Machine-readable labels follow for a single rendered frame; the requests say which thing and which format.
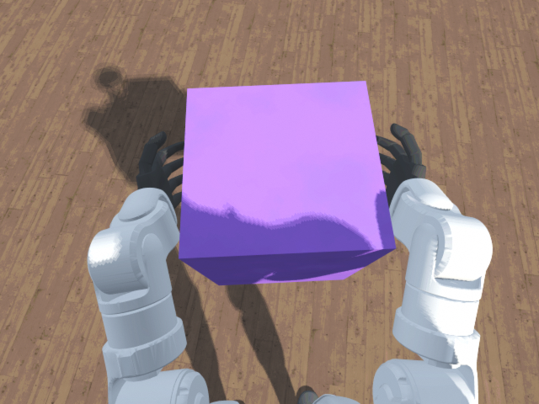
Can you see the robot right upper arm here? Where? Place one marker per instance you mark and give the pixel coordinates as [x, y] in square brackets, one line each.
[406, 381]

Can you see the right robot forearm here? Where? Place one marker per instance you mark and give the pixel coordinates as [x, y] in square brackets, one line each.
[449, 254]

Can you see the robot right hand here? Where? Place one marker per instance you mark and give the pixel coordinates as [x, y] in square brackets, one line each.
[408, 163]

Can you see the left robot forearm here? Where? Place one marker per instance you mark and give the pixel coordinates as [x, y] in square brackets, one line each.
[127, 264]

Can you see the robot left upper arm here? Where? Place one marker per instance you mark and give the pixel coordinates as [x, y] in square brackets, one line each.
[179, 386]

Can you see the carton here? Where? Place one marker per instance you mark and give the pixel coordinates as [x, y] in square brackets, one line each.
[282, 183]

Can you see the robot left hand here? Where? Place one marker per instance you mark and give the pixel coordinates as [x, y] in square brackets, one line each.
[152, 173]

